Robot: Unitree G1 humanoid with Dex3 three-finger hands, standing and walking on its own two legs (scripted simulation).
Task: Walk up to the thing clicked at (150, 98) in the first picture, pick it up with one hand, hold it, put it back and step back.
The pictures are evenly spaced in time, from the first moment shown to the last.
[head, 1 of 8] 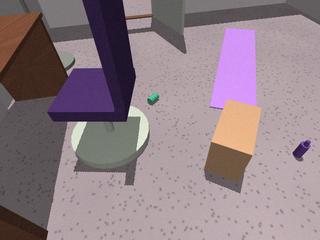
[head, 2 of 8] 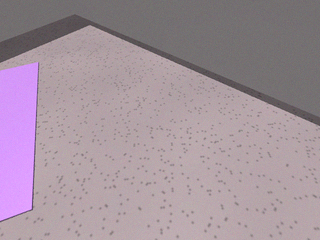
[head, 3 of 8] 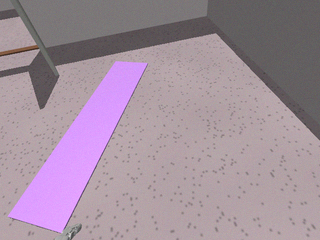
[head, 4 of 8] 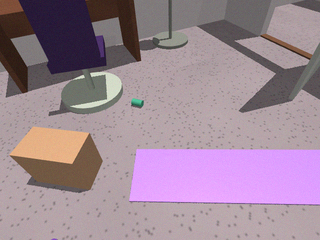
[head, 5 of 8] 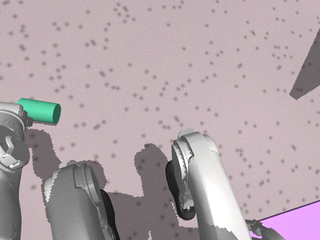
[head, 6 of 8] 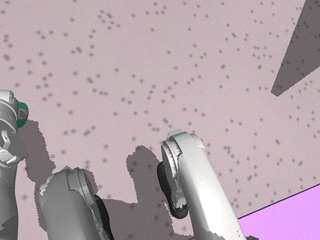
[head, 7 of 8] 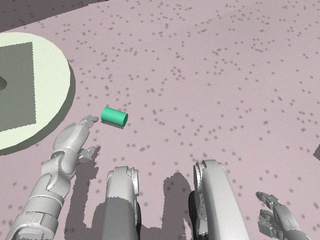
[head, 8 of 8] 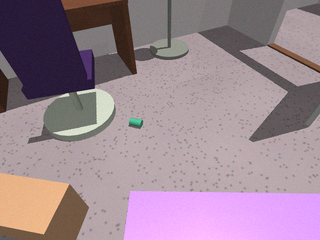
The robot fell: no
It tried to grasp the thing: yes
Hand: left
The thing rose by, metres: 0.66
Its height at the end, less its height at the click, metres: +0.00
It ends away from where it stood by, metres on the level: 0.07
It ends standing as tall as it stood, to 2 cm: yes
